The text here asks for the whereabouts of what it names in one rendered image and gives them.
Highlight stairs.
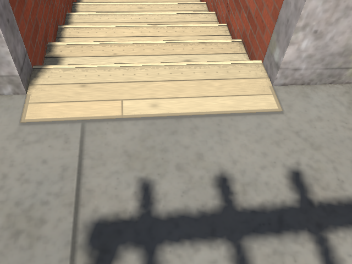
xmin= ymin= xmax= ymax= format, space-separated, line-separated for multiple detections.
xmin=43 ymin=0 xmax=249 ymax=65

